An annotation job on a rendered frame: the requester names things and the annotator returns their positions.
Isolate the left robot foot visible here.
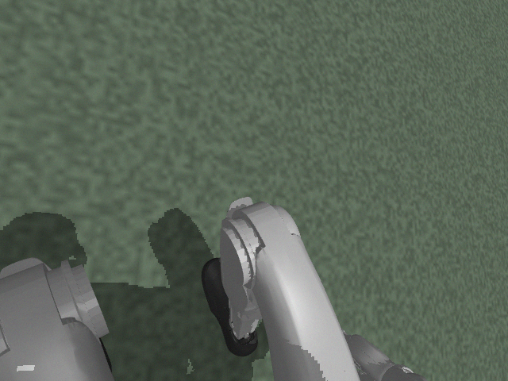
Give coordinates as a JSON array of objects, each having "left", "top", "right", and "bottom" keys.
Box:
[{"left": 99, "top": 338, "right": 112, "bottom": 373}]

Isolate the right robot hand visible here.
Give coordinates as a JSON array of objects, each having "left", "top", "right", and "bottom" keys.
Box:
[{"left": 342, "top": 329, "right": 396, "bottom": 381}]

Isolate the right robot foot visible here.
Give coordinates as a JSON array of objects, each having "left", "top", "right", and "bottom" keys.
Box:
[{"left": 202, "top": 258, "right": 258, "bottom": 356}]

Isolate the right robot arm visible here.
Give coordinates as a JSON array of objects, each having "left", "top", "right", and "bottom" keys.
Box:
[{"left": 381, "top": 364, "right": 427, "bottom": 381}]

